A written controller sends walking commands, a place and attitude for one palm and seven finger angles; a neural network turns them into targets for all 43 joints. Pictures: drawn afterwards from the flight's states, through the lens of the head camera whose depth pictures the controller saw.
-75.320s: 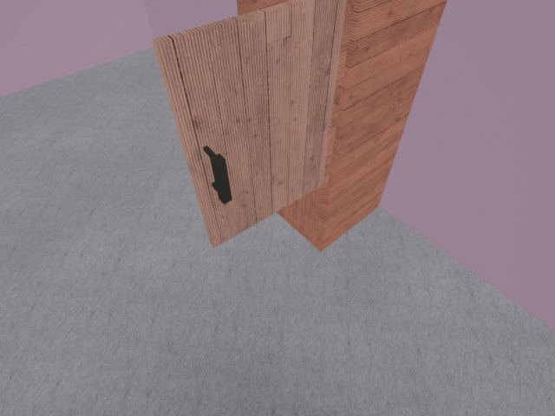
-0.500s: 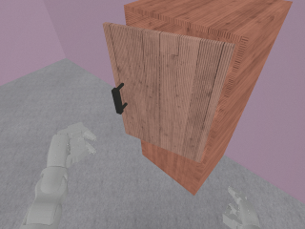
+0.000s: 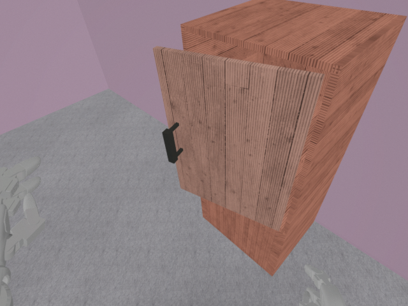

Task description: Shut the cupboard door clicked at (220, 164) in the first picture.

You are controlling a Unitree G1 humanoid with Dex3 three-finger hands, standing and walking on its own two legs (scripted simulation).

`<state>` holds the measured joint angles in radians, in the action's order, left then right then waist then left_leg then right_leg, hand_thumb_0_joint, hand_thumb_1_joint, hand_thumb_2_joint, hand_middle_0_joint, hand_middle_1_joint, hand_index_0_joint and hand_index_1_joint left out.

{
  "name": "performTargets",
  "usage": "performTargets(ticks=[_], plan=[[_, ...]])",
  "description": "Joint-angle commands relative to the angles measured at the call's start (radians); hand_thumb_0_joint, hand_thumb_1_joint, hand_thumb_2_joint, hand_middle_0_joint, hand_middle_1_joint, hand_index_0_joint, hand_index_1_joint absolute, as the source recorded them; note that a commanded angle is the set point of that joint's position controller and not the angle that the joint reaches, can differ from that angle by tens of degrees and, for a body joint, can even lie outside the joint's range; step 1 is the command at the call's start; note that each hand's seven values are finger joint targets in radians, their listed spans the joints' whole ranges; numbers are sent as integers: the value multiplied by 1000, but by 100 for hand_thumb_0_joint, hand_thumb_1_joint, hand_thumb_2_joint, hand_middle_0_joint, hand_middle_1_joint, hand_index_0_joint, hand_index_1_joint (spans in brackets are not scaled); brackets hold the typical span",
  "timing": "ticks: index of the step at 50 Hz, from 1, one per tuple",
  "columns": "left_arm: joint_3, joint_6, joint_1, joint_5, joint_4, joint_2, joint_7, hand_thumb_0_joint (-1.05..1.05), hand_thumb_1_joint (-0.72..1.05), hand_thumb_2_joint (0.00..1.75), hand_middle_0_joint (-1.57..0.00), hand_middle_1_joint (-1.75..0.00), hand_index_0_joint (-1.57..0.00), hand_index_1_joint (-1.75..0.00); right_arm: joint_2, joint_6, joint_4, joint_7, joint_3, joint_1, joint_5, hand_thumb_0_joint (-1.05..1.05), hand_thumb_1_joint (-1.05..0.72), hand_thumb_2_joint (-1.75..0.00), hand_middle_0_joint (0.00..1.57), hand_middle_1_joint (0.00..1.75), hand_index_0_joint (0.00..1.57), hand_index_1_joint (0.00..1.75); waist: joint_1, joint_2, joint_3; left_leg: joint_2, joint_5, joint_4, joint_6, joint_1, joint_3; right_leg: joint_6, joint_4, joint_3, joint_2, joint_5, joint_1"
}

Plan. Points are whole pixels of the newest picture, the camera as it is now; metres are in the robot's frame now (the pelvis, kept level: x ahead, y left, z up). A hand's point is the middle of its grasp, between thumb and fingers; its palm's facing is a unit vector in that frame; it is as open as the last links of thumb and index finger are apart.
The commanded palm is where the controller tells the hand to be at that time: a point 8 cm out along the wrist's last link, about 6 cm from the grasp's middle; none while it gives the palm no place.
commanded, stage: draw the hand back to the body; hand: left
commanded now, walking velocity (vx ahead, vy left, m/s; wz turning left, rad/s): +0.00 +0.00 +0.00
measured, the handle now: (174, 142) +0.62 +0.19 -0.05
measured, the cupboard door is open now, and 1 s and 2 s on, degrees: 15 15 15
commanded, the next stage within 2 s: step back with the hand held close in 0.32 s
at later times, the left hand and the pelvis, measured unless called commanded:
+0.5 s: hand (53, 222) +0.19 +0.26 +0.16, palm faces +0.44 -0.79 -0.43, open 7.4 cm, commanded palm +0.14 +0.29 +0.17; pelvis +0.00 -0.01 +0.00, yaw +0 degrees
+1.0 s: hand (13, 245) +0.15 +0.30 +0.16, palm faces +0.38 -0.78 -0.50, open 7.4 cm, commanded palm +0.09 +0.33 +0.17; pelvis -0.06 +0.03 -0.01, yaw -1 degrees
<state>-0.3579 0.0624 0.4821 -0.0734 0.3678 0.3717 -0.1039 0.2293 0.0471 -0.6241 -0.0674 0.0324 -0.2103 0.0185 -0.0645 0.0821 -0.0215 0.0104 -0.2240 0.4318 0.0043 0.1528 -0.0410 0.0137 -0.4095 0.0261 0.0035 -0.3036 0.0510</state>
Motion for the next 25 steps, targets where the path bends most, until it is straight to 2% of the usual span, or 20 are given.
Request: performTargets(ticks=[1, 3, 4, 5, 9, 12, 14, 17, 18, 22, 23, 24, 25], plan=[[-73, 60, -111, -5, 139, 136, -10, 0, 90, 90, -20, -30, -20, -30, 99, 66, 165, -10, -48, 153, 3, 0, -90, -90, 20, 30, 20, 30, 16, -80, 19, 13, 165, -46, 32, -77, 5, -18, 87, 6, -13, 216, 143], [-74, 65, -150, 0, 154, 148, -14, 0, 90, 90, -20, -30, -20, -30, 103, 69, 163, -17, -52, 151, 2, 0, -90, -90, 20, 30, 20, 30, 16, -55, -10, 8, 144, -49, 35, -91, 7, -17, 90, 0, -14, 182, 140], [-90, 66, -144, -1, 136, 168, -16, 0, 90, 90, -20, -30, -20, -30, 107, 73, 158, -21, -52, 153, -1, 0, -90, -90, 20, 30, 20, 30, 11, -74, 4, 8, 139, -49, 38, -87, 6, -18, 101, -4, -16, 179, 139], [-78, 70, -158, -1, 155, 157, -14, 0, 90, 90, -20, -30, -20, -30, 102, 75, 162, -23, -51, 160, 1, 0, -90, -90, 20, 30, 20, 30, 10, -68, -9, 6, 139, -49, 40, -94, 6, -18, 98, -7, -18, 174, 135], [-121, 86, -154, 1, 209, 209, -23, 0, 90, 90, -20, -30, -20, -30, 99, 92, 156, -28, -49, 165, -4, 0, -90, -90, 20, 30, 20, 30, -3, -12, -47, -1, 149, -41, 38, -103, 3, -14, 106, -16, -20, 187, 109], [-120, 93, -128, 3, 213, 193, -25, 0, 90, 90, -20, -30, -20, -30, 87, 103, 155, -27, -45, 167, -3, 0, -90, -90, 20, 30, 20, 30, -4, 10, -31, -1, 170, -39, 33, -99, 0, -11, 96, -9, -17, 213, 112], [-136, 92, -107, 0, 201, 204, -23, 0, 90, 90, -20, -30, -20, -30, 91, 103, 151, -25, -48, 162, -4, 0, -90, -90, 20, 30, 20, 30, -7, -13, -26, 2, 183, -40, 32, -93, 0, -12, 101, -10, -16, 233, 103], [-122, 86, -97, -6, 167, 176, -14, 0, 90, 90, -20, -30, -20, -30, 87, 95, 157, -23, -48, 159, -2, 0, -90, -90, 20, 30, 20, 30, -2, -42, -4, 5, 187, -41, 34, -93, -9, -19, 99, -10, -15, 247, 119], [-113, 86, -96, -7, 167, 166, -11, 0, 90, 90, -20, -30, -20, -30, 87, 92, 157, -21, -49, 156, -1, 0, -90, -90, 20, 30, 20, 30, 1, -31, -8, 6, 181, -42, 32, -95, -9, -19, 98, -12, -16, 239, 118], [-109, 82, -100, -8, 166, 165, -5, 0, 90, 90, -20, -30, -20, -30, 91, 86, 159, -21, -51, 158, -2, 0, -90, -90, 20, 30, 20, 30, 1, -55, -15, 8, 197, -42, 36, -98, -10, -22, 98, -12, -14, 261, 113], [-185, 119, -176, 3, 212, 258, -15, 0, 90, 90, -20, -30, -20, -30, 121, 62, 174, -18, -61, 151, 3, 0, -90, -90, 20, 30, 20, 30, 40, -41, 18, 29, 142, 43, 46, -38, 3, -25, 144, -102, -84, 327, 208], [-198, 130, -169, 7, 181, 273, -19, 0, 90, 90, -20, -30, -20, -30, 107, 49, 160, -20, -58, 149, 0, 0, -90, -90, 20, 30, 20, 30, 42, -69, 17, 21, 111, 74, 40, -9, 17, -15, 145, -119, -120, 368, 207], [-144, 136, -118, 9, 161, 223, -15, 0, 90, 90, -20, -30, -20, -30, 107, 40, 153, -20, -62, 154, -3, 0, -90, -90, 20, 30, 20, 30, 49, -115, -3, 18, 114, 97, 37, 3, 15, -12, 129, -118, -139, 419, 208]])
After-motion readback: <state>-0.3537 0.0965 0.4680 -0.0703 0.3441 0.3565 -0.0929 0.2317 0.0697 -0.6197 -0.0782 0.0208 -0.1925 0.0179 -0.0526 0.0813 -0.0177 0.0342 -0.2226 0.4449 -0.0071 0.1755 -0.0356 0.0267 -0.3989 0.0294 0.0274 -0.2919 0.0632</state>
